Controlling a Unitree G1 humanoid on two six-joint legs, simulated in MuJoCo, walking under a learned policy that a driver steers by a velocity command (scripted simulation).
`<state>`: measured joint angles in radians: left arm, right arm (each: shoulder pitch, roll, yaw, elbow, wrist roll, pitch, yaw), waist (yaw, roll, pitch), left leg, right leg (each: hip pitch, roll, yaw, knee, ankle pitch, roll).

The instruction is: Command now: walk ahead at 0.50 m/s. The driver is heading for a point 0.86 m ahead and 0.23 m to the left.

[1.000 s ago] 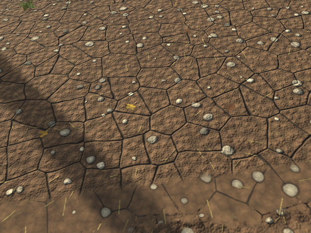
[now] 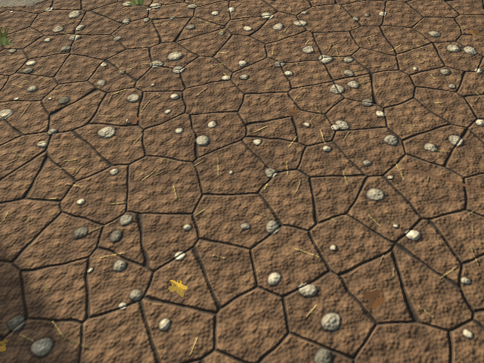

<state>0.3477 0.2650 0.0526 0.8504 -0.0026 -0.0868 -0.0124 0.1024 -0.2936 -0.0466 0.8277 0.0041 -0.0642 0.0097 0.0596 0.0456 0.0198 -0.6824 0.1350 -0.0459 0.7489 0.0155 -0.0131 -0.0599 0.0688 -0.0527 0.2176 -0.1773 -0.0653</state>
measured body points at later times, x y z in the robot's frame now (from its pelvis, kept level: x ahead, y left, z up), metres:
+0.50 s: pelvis +0.29 +0.07 +0.00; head +0.31 +0.08 +0.45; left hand +0.45 +0.33 -0.11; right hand +0.31 -0.21 -0.13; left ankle +0.26 +0.15 -0.75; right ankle +0.43 -0.12 -0.68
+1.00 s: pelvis +0.57 +0.01 +0.00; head +0.59 +0.01 +0.45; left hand +0.59 +0.29 -0.13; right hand +0.72 -0.26 -0.12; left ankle +0.63 +0.19 -0.67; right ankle +0.57 -0.08 -0.75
